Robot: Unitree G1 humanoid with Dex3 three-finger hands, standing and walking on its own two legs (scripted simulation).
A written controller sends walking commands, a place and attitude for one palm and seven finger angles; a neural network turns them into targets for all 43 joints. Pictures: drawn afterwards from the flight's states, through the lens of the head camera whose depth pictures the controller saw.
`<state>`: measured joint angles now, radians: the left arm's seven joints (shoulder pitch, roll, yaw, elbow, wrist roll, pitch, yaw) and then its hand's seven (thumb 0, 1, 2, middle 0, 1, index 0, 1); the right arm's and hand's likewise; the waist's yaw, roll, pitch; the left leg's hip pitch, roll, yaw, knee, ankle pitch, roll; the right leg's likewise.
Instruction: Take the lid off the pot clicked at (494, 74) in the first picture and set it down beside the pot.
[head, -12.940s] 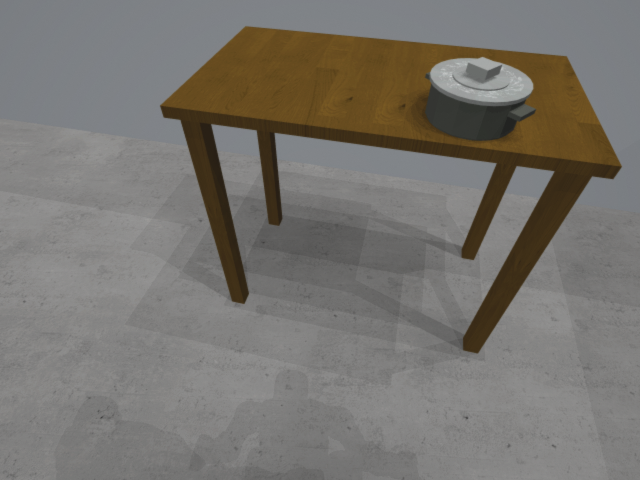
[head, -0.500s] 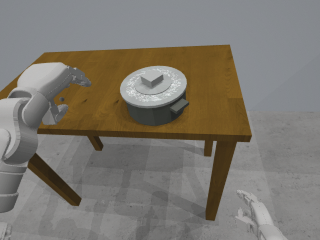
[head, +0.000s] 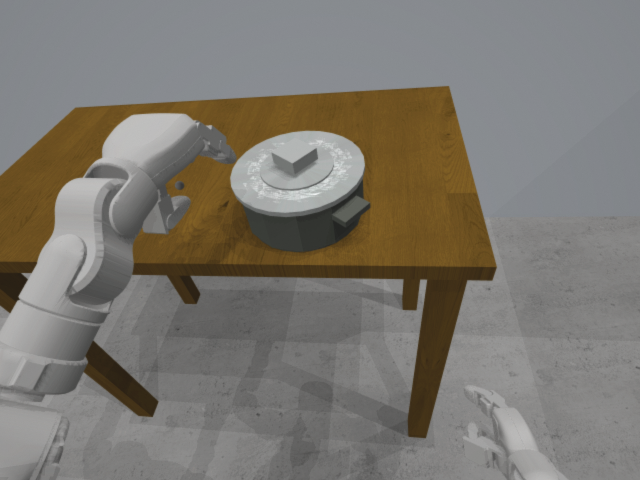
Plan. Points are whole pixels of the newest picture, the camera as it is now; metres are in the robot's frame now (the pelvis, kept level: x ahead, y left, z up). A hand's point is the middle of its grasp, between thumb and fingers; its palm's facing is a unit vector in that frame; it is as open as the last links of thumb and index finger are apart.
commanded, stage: move the open hand above the knob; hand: left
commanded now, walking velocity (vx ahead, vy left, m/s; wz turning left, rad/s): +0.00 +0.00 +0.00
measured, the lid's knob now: (294, 155) +0.52 +0.09 +0.16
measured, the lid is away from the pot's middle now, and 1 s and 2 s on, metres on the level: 0.00 0.00 0.00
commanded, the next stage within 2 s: lower the open fingers around the knob in 1.86 s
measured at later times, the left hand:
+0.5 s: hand (229, 159) +0.41 +0.14 +0.23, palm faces -0.04 -0.04 -1.00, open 9.5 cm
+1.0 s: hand (272, 122) +0.47 +0.10 +0.24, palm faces -0.13 -0.03 -0.99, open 9.5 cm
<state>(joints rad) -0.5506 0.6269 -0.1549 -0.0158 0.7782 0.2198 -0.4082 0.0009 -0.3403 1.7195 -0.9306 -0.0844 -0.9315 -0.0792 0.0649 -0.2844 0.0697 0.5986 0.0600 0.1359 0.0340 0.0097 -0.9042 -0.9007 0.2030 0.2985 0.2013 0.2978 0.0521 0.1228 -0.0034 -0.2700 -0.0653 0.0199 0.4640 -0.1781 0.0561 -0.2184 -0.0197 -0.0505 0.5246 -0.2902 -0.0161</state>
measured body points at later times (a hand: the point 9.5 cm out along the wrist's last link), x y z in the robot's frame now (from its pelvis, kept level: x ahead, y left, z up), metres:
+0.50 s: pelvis +0.01 -0.01 +0.00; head +0.00 -0.07 +0.45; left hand +0.40 +0.14 +0.28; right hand +0.20 -0.23 -0.11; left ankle +0.04 +0.08 -0.74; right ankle +0.00 -0.11 -0.74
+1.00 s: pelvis +0.03 -0.02 +0.00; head +0.03 -0.07 +0.45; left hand +0.47 +0.10 +0.29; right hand +0.19 -0.25 -0.12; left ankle +0.04 +0.08 -0.74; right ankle +0.00 -0.11 -0.74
